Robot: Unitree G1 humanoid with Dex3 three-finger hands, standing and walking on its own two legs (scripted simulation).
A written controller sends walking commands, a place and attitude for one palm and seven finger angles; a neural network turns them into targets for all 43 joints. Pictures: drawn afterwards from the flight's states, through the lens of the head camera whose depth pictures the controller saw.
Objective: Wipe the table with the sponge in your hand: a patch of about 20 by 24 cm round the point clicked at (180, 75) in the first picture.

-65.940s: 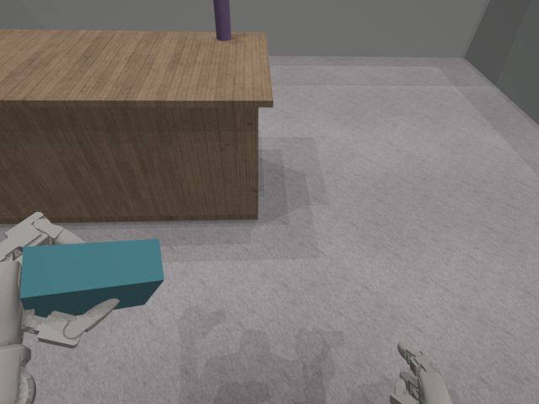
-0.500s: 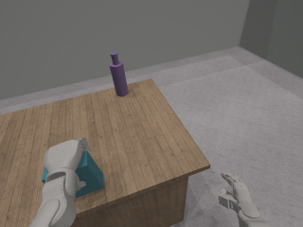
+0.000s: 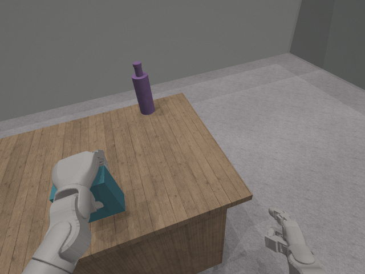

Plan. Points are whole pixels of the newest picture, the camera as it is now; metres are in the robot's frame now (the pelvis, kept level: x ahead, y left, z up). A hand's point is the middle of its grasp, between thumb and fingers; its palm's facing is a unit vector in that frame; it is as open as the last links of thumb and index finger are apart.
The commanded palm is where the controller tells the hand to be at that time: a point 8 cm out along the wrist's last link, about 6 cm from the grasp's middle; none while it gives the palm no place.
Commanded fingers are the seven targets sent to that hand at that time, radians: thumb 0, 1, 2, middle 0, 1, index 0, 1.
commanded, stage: lift the sponge slowly off the table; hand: left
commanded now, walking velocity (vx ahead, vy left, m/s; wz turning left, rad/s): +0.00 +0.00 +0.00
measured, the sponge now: (95, 201) +0.25 +0.26 +0.04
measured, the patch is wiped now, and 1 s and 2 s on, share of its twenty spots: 1.00 1.00 1.00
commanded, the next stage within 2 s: bring the sponge back beside the body in 0.50 s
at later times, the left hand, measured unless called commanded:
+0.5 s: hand (83, 175) +0.26 +0.26 +0.13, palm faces +0.13 -0.18 -0.98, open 9.3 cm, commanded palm +0.22 +0.25 +0.20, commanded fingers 0.00 0.10 1.30 -1.20 -1.60 -1.20 -1.60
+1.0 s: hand (75, 187) +0.23 +0.26 +0.12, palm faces +0.12 -0.19 -0.98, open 9.3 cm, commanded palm +0.19 +0.26 +0.19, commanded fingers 0.00 0.10 1.30 -1.20 -1.60 -1.20 -1.60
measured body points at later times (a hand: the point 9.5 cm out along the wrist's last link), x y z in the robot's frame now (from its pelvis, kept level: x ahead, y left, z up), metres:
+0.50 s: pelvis +0.01 +0.00 +0.00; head -0.02 -0.05 +0.44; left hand +0.25 +0.26 +0.18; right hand +0.28 -0.20 -0.06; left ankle +0.01 +0.11 -0.74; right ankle +0.00 -0.08 -0.74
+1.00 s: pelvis +0.00 +0.00 +0.00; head -0.04 -0.04 +0.44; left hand +0.22 +0.27 +0.17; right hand +0.26 -0.19 -0.06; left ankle +0.01 +0.11 -0.74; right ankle +0.00 -0.08 -0.74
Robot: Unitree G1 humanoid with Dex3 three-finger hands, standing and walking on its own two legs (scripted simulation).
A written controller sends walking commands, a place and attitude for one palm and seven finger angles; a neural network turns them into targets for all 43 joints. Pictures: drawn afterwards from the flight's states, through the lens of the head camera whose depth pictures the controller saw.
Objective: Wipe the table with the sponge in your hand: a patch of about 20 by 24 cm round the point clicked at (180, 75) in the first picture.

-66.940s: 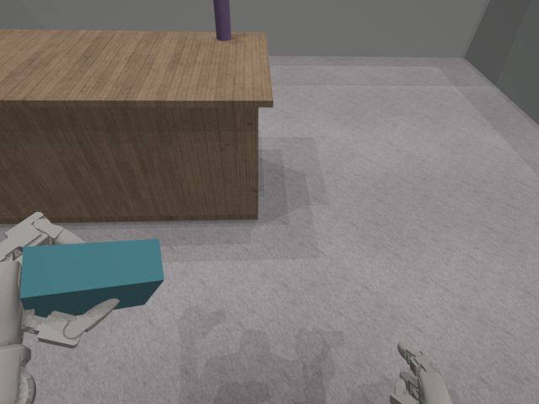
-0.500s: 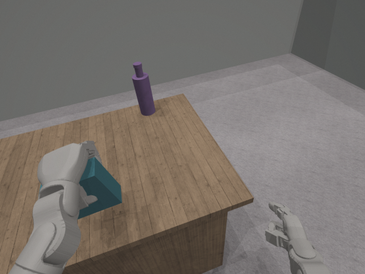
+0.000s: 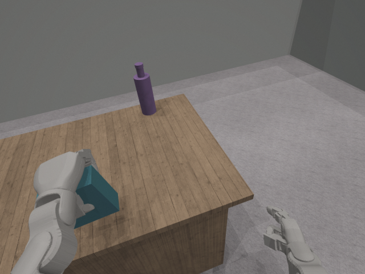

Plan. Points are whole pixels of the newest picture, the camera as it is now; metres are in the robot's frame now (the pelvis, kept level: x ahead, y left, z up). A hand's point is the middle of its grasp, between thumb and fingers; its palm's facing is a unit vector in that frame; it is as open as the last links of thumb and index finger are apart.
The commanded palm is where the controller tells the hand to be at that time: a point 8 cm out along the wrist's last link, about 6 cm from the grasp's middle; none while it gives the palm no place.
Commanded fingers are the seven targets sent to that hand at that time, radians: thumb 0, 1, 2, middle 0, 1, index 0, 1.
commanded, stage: bring the sponge back beside the body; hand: left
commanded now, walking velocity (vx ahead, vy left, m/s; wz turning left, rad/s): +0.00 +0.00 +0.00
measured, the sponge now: (86, 203) +0.23 +0.27 +0.06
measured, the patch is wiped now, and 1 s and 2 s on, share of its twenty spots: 1.00 1.00 1.00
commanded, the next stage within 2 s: step back with the hand held close in 1.18 s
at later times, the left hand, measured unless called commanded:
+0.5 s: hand (66, 201) +0.20 +0.27 +0.11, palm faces +0.09 -0.16 -0.98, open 9.3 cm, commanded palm +0.16 +0.27 +0.19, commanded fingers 0.00 0.10 1.30 -1.20 -1.60 -1.20 -1.60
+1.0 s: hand (49, 210) +0.18 +0.30 +0.11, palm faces +0.09 -0.13 -0.99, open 9.3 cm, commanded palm +0.14 +0.29 +0.18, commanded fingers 0.00 0.10 1.30 -1.20 -1.60 -1.20 -1.60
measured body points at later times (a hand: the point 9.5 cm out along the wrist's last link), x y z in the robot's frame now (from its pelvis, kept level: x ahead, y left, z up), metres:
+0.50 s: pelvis +0.00 +0.00 +0.00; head -0.04 -0.05 +0.44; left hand +0.19 +0.28 +0.17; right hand +0.27 -0.19 -0.06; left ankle +0.01 +0.11 -0.74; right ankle +0.01 -0.08 -0.74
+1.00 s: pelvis +0.00 +0.01 +0.00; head -0.04 -0.03 +0.45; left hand +0.17 +0.30 +0.16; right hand +0.27 -0.17 -0.06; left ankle +0.01 +0.11 -0.74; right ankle +0.01 -0.08 -0.74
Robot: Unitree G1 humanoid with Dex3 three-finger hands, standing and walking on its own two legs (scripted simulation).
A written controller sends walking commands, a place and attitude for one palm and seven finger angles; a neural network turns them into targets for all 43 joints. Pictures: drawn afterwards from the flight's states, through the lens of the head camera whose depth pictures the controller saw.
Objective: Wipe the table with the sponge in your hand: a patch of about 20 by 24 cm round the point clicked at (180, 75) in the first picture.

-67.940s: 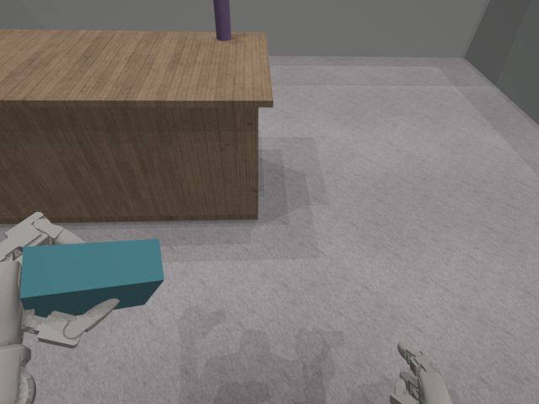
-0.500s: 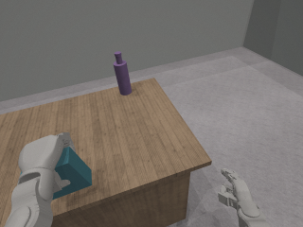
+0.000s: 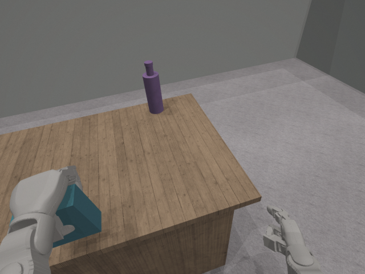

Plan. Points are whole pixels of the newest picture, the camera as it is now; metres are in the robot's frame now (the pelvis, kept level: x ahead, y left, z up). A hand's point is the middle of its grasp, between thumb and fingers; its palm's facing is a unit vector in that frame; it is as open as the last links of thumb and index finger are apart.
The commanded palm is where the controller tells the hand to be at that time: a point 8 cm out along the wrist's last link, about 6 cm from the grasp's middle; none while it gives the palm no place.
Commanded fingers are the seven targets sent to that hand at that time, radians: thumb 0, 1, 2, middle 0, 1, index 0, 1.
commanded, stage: bring the sponge back beside the body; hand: left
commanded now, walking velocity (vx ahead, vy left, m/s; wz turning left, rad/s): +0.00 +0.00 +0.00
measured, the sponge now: (67, 222) +0.18 +0.29 +0.05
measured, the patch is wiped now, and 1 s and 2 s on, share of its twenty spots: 1.00 1.00 1.00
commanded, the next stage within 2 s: step back with the hand held close in 0.18 s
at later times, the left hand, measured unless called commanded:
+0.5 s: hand (76, 187) +0.21 +0.25 +0.14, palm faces +0.32 -0.86 -0.40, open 9.3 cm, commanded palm +0.15 +0.29 +0.17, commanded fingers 0.00 0.10 1.30 -1.20 -1.60 -1.20 -1.60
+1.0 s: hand (48, 207) +0.16 +0.28 +0.14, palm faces +0.35 -0.85 -0.39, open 9.3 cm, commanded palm +0.11 +0.32 +0.17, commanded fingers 0.00 0.10 1.30 -1.20 -1.60 -1.20 -1.60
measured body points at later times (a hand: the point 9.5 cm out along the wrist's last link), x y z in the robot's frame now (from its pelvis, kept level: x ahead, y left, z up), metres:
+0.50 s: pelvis -0.01 +0.01 +0.00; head -0.01 +0.02 +0.45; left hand +0.19 +0.30 +0.16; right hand +0.22 -0.19 -0.06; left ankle +0.02 +0.10 -0.74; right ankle +0.01 -0.09 -0.74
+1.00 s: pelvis -0.05 +0.04 -0.02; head -0.04 +0.07 +0.43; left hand +0.13 +0.32 +0.17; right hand +0.13 -0.21 -0.08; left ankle +0.01 +0.10 -0.74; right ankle +0.00 -0.09 -0.74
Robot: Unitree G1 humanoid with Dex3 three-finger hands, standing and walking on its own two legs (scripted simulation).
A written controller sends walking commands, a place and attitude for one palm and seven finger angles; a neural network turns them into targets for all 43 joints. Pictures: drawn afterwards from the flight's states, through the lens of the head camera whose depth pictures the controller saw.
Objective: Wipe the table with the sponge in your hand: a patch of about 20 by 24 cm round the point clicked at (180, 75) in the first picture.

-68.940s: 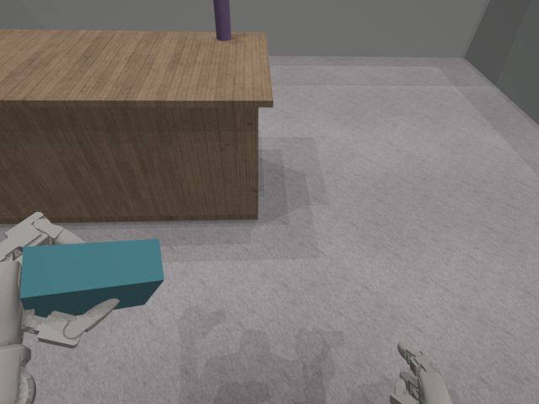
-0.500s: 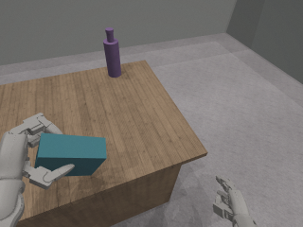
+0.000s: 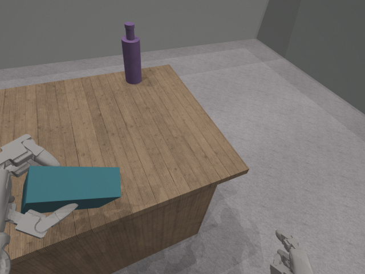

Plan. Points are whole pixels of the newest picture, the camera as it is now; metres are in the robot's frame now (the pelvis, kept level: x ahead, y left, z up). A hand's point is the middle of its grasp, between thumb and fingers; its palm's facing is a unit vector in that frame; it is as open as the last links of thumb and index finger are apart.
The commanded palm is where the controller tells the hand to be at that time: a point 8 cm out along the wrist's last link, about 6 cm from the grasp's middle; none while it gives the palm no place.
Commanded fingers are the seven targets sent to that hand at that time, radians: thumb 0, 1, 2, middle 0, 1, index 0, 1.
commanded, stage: step back with the hand held close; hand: left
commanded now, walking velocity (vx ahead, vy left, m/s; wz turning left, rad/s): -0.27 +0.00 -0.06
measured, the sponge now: (84, 190) +0.23 +0.19 +0.12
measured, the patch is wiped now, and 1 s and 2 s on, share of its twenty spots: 1.00 1.00 1.00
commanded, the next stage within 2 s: stop stepping back and stand still in 0.66 s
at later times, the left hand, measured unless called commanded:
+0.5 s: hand (22, 236) +0.13 +0.21 +0.19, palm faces +0.27 -0.88 -0.39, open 9.3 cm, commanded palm +0.10 +0.27 +0.20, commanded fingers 0.00 0.10 1.30 -1.20 -1.60 -1.20 -1.60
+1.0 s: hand out of the picture -0.03 +0.23 +0.19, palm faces +0.37 -0.84 -0.40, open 9.4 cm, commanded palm -0.08 +0.26 +0.20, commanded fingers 0.00 0.10 1.30 -1.20 -1.60 -1.20 -1.60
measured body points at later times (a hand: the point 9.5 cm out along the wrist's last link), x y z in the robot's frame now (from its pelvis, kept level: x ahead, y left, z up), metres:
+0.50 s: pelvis -0.07 -0.01 +0.01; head -0.07 +0.03 +0.46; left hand +0.11 +0.26 +0.21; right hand +0.08 -0.26 -0.06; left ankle -0.05 +0.07 -0.69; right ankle -0.08 -0.15 -0.72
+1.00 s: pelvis -0.25 -0.01 +0.01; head -0.27 +0.00 +0.46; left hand -0.05 +0.27 +0.21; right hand -0.09 -0.24 -0.07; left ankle -0.12 +0.08 -0.69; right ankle -0.29 -0.12 -0.72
